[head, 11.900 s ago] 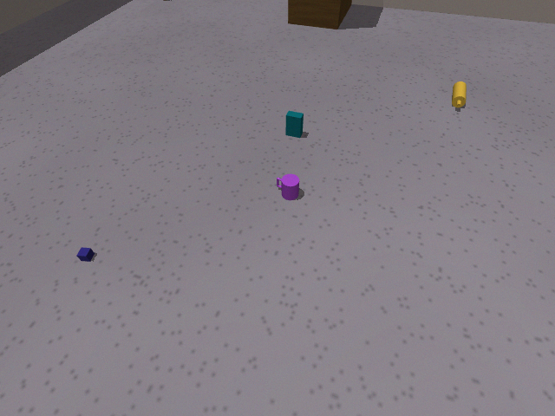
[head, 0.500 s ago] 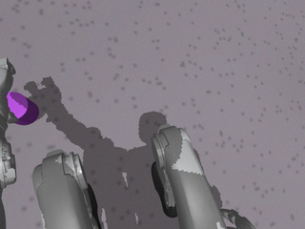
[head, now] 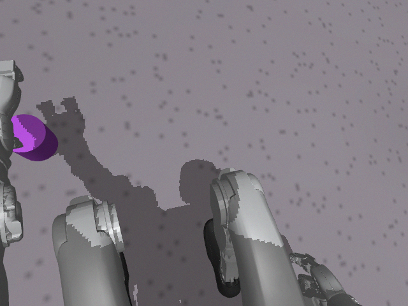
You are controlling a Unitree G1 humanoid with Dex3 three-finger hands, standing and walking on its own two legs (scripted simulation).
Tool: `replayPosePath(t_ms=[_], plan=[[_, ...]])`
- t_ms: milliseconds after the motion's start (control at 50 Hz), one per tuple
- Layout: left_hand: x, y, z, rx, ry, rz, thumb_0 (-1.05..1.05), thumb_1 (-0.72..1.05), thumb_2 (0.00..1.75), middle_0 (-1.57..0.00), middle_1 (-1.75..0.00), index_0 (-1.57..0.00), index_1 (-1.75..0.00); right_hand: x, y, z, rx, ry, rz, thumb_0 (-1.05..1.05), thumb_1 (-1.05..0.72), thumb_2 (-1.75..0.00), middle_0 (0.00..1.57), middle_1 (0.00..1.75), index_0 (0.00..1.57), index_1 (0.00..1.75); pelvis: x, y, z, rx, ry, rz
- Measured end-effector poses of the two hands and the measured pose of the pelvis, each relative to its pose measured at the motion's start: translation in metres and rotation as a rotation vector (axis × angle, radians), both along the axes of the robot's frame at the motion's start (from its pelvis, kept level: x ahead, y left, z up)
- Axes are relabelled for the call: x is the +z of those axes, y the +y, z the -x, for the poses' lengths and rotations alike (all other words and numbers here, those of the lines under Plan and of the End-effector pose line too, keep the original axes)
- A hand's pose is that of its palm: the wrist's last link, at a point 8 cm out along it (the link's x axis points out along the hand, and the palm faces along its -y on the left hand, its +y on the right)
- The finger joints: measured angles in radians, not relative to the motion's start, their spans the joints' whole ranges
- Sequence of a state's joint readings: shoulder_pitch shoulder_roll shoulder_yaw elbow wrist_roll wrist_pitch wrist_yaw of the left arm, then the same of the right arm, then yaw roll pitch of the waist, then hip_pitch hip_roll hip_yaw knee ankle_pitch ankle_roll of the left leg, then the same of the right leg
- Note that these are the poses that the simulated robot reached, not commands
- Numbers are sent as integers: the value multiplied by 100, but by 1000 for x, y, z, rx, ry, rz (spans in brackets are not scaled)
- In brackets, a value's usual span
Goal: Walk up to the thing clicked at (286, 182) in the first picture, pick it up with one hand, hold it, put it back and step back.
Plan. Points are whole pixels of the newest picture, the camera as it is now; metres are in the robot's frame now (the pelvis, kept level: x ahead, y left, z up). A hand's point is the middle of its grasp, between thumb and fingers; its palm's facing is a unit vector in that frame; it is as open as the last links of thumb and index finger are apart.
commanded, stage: withdraw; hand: left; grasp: from above
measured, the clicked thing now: (23, 138) +0.48 +0.33 -0.28
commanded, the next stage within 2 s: none
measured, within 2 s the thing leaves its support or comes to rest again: neither
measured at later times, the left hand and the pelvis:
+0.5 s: hand out of the picture +0.43 +0.32 -0.02, palm faces -0.50 -0.08 -0.86, open 14.0 cm; pelvis +0.00 +0.00 +0.09, yaw +3 degrees
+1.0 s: hand out of the picture +0.48 +0.34 -0.07, palm faces -0.42 -0.04 -0.91, open 14.1 cm; pelvis -0.01 +0.00 +0.04, yaw +2 degrees
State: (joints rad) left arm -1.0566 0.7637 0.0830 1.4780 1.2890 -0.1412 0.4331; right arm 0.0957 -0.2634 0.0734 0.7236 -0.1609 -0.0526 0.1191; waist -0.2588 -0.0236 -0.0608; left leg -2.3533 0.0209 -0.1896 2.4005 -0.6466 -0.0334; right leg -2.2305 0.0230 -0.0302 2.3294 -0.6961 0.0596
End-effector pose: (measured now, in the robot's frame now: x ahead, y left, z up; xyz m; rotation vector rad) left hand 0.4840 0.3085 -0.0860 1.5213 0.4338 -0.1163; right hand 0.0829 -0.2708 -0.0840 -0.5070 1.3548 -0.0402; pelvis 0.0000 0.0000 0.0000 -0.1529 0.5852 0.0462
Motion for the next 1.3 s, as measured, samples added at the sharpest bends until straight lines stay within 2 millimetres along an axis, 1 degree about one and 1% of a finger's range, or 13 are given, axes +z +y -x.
replayPosePath(t_ms=[80,160,280,380,520,600,660,740,840,960,1040,1180,1300], plan=[[24,5,-9,47,-11,-21,0,-50,98,-9,-108,-10,-106,4,5,13,-65,20,-28,0,-92,-90,20,30,20,30,9,1,-2,0,17,-3],[57,18,-8,82,25,-43,0,-51,99,-9,-107,-10,-105,13,11,26,-136,50,-60,0,-92,-90,20,30,20,30,26,1,-3,5,28,-9],[103,36,12,88,128,-37,0,-52,99,-9,-105,-9,-104,39,17,34,-171,85,-91,0,-92,-90,20,30,20,30,60,1,-3,16,34,-18],[122,35,34,29,190,21,0,-51,98,-9,-105,-9,-103,65,13,25,-139,73,-69,0,-92,-90,20,30,20,30,84,1,-2,24,27,-21],[116,14,46,-80,156,55,0,-51,98,-9,-104,-9,-102,85,0,-2,-61,-5,-6,0,-91,-90,20,30,20,30,92,1,2,37,15,-20],[101,0,40,-107,120,31,0,-51,98,-9,-104,-10,-102,85,-4,-12,-26,-44,17,0,-91,-90,20,30,20,30,87,1,7,39,12,-19],[89,-5,32,-92,98,17,0,-51,98,-9,-104,-10,-103,79,-7,-11,-17,-60,27,0,-91,-90,20,30,20,30,77,1,11,34,14,-18],[70,-2,21,-32,86,8,0,-51,98,-9,-104,-10,-103,63,-7,3,-26,-51,30,0,-91,-90,20,30,20,30,60,1,14,26,13,-16],[57,14,10,37,69,-14,0,-52,99,-9,-104,-10,-103,39,0,32,-72,12,10,0,-92,-90,20,30,20,30,40,1,15,20,11,-14],[64,32,3,61,78,-42,0,-52,99,-9,-104,-9,-103,23,17,62,-147,112,-41,0,-92,-90,20,30,20,30,34,3,11,18,22,-14],[77,31,7,35,94,-35,0,-52,98,-9,-104,-9,-102,27,27,67,-185,148,-73,0,-92,-90,20,30,20,30,43,4,7,23,34,-14],[98,11,25,-29,132,27,0,-50,97,-9,-103,-10,-101,54,25,40,-175,96,-81,0,-91,-90,20,30,20,30,74,5,1,30,43,-15],[94,-2,38,-63,152,44,0,-48,95,-10,-101,-11,-99,72,9,3,-93,-4,-46,0,-91,-90,20,30,20,30,85,3,1,31,36,-19]])
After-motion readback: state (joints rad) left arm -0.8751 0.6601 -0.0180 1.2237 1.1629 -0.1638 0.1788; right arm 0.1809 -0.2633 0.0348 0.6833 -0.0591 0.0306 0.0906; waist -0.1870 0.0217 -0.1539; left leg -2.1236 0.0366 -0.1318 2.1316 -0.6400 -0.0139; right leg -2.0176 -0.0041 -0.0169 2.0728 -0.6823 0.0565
